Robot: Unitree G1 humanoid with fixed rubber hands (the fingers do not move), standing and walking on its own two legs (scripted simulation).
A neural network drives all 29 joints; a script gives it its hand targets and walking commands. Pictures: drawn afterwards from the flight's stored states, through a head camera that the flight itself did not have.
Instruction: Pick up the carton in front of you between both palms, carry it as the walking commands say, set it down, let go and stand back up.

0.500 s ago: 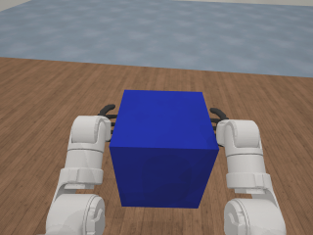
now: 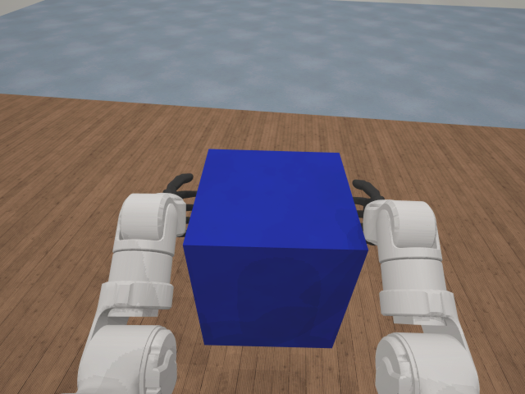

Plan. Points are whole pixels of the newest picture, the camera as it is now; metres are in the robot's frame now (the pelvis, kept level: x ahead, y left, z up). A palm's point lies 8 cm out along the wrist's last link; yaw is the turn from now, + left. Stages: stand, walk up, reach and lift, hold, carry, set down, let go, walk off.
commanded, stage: carry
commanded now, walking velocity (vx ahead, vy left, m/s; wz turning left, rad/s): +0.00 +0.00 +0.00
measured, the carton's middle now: (271, 249) +0.35 +0.00 +0.06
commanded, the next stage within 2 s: none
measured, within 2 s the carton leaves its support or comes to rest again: neither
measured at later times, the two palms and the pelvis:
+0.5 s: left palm (170, 214) +0.35 +0.15 +0.14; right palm (372, 221) +0.35 -0.14 +0.14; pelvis +0.00 +0.00 +0.00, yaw +0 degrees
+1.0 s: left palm (169, 214) +0.35 +0.16 +0.14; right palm (372, 221) +0.35 -0.14 +0.14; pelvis +0.00 +0.00 +0.00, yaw +0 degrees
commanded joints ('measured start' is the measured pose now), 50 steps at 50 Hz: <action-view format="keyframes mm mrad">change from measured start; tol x2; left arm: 1 -707 -1125 -516 -95 -410 -10 -239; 50 -712 -1129 -514 -94 -412 -10 -238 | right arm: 1 -720 1101 514 -102 394 -32 221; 50 -722 1101 509 -98 393 -31 222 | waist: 1 1 2 -343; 50 1 3 -344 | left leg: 1 53 175 -145 -79 301 -1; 50 50 179 -148 -82 312 0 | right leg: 1 187 -166 150 -26 253 -48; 50 180 -165 149 -28 238 -45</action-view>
